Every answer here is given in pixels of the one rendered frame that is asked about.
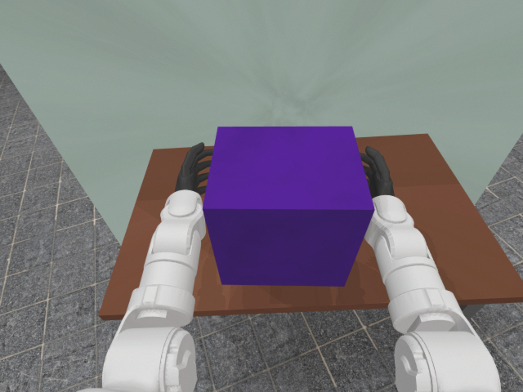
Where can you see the robot left upper arm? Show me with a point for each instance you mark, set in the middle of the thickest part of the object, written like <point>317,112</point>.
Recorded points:
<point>150,359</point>

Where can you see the carton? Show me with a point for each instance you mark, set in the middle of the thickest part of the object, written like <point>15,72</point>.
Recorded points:
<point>286,206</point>

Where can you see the left robot hand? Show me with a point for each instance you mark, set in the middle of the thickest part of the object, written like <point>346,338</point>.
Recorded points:
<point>188,178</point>

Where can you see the table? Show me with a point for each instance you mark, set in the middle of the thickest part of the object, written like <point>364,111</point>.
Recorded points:
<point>470,262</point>

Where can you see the right robot hand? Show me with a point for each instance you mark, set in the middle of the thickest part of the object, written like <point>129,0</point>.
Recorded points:
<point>378,173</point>

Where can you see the right robot forearm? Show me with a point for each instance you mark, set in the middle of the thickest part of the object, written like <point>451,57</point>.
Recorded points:
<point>418,299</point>

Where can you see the left robot forearm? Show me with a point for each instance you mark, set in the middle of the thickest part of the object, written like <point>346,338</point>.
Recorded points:
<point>164,297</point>

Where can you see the robot right upper arm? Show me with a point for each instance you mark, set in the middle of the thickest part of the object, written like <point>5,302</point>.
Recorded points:
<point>443,362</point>

